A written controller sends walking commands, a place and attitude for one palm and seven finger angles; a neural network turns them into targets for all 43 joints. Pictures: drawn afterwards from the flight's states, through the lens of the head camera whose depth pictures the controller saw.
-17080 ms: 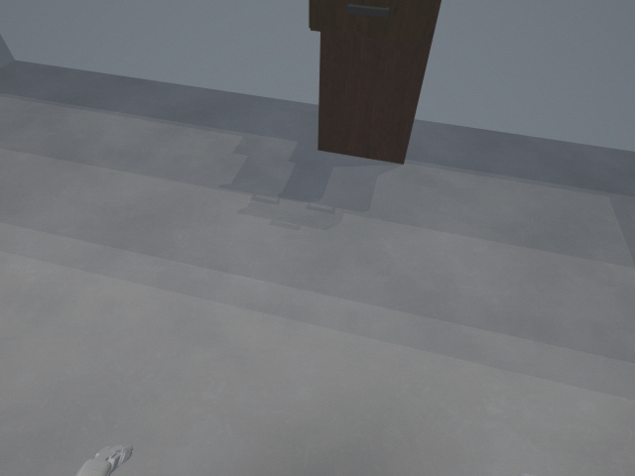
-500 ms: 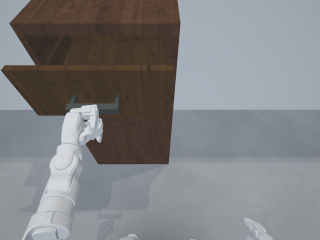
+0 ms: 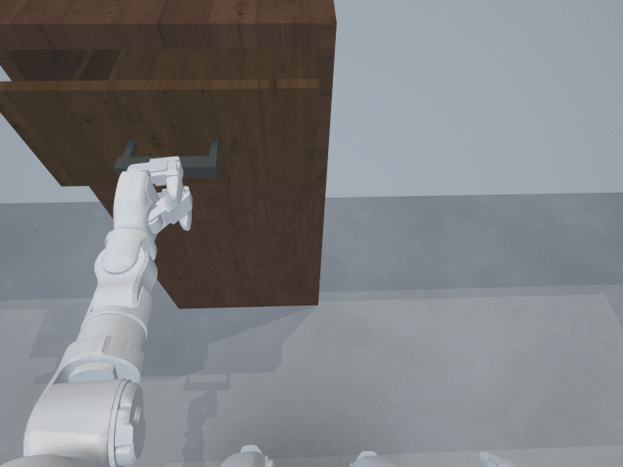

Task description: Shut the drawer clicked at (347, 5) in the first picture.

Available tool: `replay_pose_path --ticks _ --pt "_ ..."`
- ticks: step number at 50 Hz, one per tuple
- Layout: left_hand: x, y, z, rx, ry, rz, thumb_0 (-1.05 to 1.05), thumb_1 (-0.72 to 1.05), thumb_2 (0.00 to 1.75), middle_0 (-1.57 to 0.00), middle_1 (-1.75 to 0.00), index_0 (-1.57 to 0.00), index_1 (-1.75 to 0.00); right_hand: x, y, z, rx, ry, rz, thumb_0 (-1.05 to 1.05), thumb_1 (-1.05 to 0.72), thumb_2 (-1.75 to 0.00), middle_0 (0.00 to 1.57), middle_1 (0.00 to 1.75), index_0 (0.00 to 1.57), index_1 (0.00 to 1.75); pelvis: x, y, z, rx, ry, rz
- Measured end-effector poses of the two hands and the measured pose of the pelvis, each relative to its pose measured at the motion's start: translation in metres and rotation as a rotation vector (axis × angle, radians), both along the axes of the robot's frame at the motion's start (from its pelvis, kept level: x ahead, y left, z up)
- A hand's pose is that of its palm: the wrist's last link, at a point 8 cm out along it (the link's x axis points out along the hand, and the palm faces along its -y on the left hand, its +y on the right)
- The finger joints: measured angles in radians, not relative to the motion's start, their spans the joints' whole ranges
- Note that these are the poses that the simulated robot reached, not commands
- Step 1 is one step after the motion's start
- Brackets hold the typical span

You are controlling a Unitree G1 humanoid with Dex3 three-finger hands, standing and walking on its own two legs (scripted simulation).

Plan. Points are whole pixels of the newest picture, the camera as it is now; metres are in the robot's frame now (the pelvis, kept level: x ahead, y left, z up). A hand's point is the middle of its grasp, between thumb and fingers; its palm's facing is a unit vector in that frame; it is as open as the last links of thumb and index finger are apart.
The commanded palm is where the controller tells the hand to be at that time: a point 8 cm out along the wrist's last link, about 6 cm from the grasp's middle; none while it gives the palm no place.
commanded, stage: push the drawer shut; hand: left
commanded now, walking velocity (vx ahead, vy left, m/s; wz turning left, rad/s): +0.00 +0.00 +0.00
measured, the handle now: (170, 157) +0.51 +0.19 +0.08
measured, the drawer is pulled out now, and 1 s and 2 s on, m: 0.08 0.00 0.00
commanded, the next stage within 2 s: pull the fist back off the drawer in 1.02 s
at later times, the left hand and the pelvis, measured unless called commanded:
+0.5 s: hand (188, 168) +0.49 +0.17 +0.08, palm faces +0.02 -1.00 -0.03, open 3.2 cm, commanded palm +0.48 +0.21 +0.08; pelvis +0.00 +0.01 -0.01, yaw -1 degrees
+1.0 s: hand (187, 152) +0.53 +0.17 +0.08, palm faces +0.04 -1.00 -0.03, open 3.1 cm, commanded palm +0.53 +0.21 +0.08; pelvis -0.01 +0.02 -0.02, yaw -1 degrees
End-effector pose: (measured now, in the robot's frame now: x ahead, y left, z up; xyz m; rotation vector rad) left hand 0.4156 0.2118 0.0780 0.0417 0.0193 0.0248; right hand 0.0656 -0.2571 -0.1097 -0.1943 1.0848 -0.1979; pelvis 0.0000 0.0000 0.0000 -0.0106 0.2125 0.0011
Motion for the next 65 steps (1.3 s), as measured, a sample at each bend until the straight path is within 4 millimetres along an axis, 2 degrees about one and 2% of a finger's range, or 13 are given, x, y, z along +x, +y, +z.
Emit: replay_pose_path --ticks 14,39,54,65 --pt "0.033 0.001 0.000 -0.013 -0.002 0.001 0.03 0.91 0.94 -1.40 -1.60 -1.40 -1.60 -0.038 -0.001 -0.004 -0.004 0.121 -0.056 0.01 -0.90 -0.90 0.20 0.30 0.20 0.29 0.004 0.003 -0.004 -0.003 0.042 -0.015" --pt "0.085 0.007 0.001 -0.022 0.007 -0.003 0.03 0.85 0.92 -1.40 -1.60 -1.40 -1.60 -0.084 0.013 -0.004 -0.027 0.255 -0.103 0.01 -0.90 -0.90 0.20 0.30 0.20 0.29 0.001 0.015 -0.014 -0.026 0.121 -0.020" --pt "0.087 0.013 0.001 -0.010 0.008 0.017 0.02 0.74 0.97 -1.40 -1.60 -1.40 -1.60 -0.111 0.019 -0.006 -0.044 0.315 -0.081 0.01 -0.90 -0.90 0.20 0.30 0.21 0.30 -0.012 0.019 -0.020 -0.047 0.143 0.007" --pt "0.087 0.009 0.001 -0.002 0.005 0.021 0.02 0.76 1.00 -1.40 -1.60 -1.40 -1.60 -0.128 0.017 -0.005 -0.067 0.310 -0.070 0.01 -0.90 -0.90 0.20 0.30 0.21 0.30 -0.026 0.020 -0.025 -0.052 0.158 0.010"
